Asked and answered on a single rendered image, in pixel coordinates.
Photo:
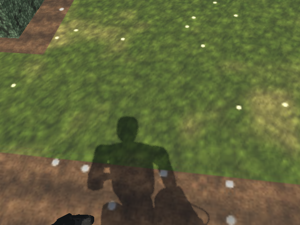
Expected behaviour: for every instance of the left robot hand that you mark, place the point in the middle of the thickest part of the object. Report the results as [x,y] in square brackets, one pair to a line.
[69,219]

